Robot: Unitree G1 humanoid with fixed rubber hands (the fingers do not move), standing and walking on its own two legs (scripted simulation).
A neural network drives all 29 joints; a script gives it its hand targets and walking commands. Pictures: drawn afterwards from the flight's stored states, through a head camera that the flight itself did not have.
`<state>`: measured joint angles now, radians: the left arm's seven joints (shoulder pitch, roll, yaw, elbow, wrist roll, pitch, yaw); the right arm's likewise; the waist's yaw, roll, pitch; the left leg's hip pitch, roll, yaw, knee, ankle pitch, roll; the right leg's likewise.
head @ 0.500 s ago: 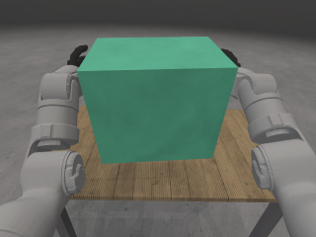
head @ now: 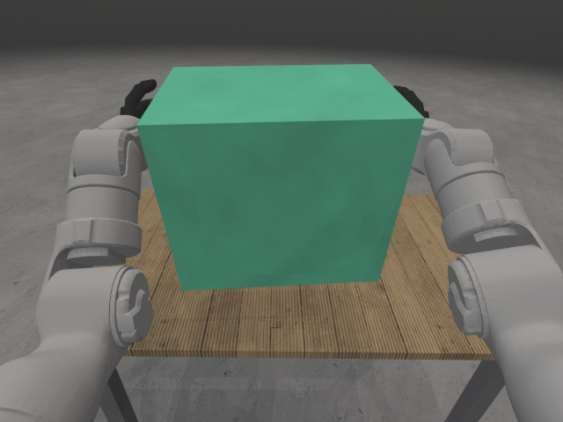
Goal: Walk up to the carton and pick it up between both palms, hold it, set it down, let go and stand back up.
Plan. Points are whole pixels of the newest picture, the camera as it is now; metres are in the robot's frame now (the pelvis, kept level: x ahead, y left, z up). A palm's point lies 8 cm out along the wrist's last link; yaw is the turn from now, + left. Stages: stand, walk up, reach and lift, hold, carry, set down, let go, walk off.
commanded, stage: hold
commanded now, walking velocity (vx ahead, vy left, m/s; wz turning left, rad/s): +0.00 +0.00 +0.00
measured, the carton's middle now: (277, 175) +0.36 +0.00 +0.26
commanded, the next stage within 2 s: none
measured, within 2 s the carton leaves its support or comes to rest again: neither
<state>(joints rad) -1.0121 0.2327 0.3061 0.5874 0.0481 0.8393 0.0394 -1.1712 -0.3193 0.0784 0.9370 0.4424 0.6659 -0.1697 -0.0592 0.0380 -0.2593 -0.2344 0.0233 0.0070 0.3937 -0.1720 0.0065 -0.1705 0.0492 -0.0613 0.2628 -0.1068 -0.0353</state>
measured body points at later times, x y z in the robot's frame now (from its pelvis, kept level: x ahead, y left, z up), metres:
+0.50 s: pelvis +0.00 +0.00 +0.00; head -0.09 +0.01 +0.44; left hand +0.39 +0.19 +0.31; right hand +0.39 -0.18 +0.31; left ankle +0.02 +0.11 -0.75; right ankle +0.02 -0.10 -0.75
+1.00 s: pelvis +0.00 +0.00 +0.00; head -0.09 +0.01 +0.44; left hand +0.39 +0.19 +0.31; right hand +0.39 -0.18 +0.31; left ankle +0.02 +0.11 -0.75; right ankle +0.02 -0.10 -0.75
